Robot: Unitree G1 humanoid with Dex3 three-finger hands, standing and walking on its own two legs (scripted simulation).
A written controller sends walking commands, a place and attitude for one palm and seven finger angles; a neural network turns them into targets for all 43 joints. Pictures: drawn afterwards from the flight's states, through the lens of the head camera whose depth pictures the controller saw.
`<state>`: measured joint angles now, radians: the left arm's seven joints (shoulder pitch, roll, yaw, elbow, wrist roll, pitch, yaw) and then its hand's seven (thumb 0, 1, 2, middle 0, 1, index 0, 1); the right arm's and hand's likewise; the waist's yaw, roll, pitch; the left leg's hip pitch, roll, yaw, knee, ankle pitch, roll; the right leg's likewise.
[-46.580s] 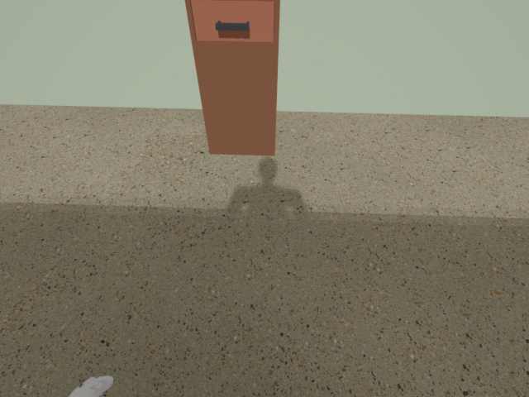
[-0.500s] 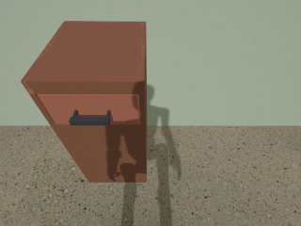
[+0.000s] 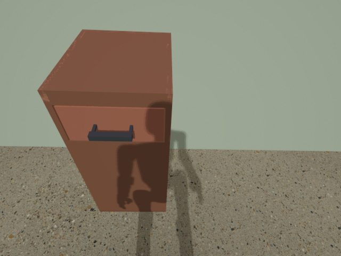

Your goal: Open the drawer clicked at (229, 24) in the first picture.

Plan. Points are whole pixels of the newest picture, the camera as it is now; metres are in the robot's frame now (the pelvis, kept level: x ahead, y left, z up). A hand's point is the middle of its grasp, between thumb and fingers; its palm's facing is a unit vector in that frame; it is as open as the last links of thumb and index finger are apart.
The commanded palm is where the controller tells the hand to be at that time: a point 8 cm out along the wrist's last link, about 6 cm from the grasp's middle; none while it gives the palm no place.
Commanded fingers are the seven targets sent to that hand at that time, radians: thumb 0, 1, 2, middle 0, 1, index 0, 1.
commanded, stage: come to a stop and stand still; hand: left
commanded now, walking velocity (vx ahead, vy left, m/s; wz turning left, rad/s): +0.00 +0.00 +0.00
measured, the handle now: (112, 131) +0.49 +0.22 -0.03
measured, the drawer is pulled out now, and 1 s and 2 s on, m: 0.00 0.00 0.00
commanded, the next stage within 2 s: look again from close up in 0.58 s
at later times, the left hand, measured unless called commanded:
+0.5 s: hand out of the picture -0.06 +0.19 -0.17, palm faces +0.02 -0.98 -0.18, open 7.4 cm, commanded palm none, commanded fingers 0.00 0.90 0.90 -0.20 -0.30 -0.20 -0.30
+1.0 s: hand out of the picture -0.03 +0.16 -0.17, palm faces +0.02 -0.99 -0.15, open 7.4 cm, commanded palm none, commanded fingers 0.00 0.90 0.90 -0.20 -0.30 -0.20 -0.30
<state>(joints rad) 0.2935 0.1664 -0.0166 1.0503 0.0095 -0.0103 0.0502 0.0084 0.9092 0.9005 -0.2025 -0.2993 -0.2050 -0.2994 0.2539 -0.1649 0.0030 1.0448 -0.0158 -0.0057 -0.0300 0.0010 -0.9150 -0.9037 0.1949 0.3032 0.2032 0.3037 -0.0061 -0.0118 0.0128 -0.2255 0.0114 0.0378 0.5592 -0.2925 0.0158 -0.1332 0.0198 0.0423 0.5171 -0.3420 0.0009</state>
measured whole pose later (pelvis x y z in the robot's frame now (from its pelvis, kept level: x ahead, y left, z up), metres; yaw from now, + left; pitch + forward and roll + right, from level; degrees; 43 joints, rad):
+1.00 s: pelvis -0.02 +0.01 +0.01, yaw +0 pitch -1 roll +0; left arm 0.33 0.14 -0.02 1.09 0.01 -0.01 0.04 0.00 0.91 0.90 -0.20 -0.30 -0.20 -0.30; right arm 0.28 -0.14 0.01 1.12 -0.01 -0.01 -0.02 0.00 -0.91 -0.90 0.20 0.30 0.20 0.30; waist 0.00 -0.03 0.02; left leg -0.23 -0.01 0.04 0.46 -0.21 0.03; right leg -0.15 0.00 0.05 0.45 -0.28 0.02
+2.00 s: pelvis -0.02 -0.04 -0.04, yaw +2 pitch +9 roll +1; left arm 0.22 0.36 -0.05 0.02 0.99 0.04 0.39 0.00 0.22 0.61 -0.27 -0.73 -0.27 -0.73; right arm 0.05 -0.19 0.01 0.58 -0.04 0.09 -0.01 0.01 -0.90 -0.90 0.20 0.30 0.21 0.30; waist 0.08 0.06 -0.10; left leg -0.65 0.01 -0.01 0.87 -0.38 -0.03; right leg -0.58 0.02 -0.01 0.93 -0.50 -0.05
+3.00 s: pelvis -0.01 +0.00 +0.00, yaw +2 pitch +2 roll +0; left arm -0.06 0.48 -0.05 0.05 0.92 0.00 0.04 0.00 -0.49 0.30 -0.32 -1.20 -0.32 -1.20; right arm 0.16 -0.25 -0.02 0.61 0.00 0.14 -0.02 0.01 -0.90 -0.90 0.20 0.30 0.21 0.30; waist 0.06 0.07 -0.01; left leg -0.34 -0.02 0.01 0.54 -0.24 0.02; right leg -0.26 -0.01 0.01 0.55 -0.33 0.01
